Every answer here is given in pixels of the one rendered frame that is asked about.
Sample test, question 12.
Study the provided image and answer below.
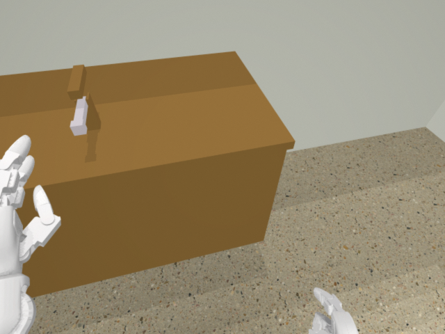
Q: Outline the right robot hand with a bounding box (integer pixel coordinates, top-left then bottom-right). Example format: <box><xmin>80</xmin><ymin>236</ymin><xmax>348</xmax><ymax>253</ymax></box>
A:
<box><xmin>309</xmin><ymin>287</ymin><xmax>359</xmax><ymax>334</ymax></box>

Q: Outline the tap lever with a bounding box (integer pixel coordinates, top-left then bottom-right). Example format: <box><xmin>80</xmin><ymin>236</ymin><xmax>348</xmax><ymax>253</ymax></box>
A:
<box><xmin>70</xmin><ymin>96</ymin><xmax>88</xmax><ymax>136</ymax></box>

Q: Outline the left robot hand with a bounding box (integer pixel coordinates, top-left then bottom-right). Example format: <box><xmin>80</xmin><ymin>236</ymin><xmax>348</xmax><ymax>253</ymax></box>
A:
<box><xmin>0</xmin><ymin>135</ymin><xmax>61</xmax><ymax>276</ymax></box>

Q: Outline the counter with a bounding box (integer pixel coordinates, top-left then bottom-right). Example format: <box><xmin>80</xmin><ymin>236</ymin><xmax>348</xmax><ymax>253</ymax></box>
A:
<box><xmin>0</xmin><ymin>51</ymin><xmax>295</xmax><ymax>298</ymax></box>

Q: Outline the left robot forearm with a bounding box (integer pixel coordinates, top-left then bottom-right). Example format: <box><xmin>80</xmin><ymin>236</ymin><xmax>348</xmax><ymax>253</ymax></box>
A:
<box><xmin>0</xmin><ymin>273</ymin><xmax>36</xmax><ymax>334</ymax></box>

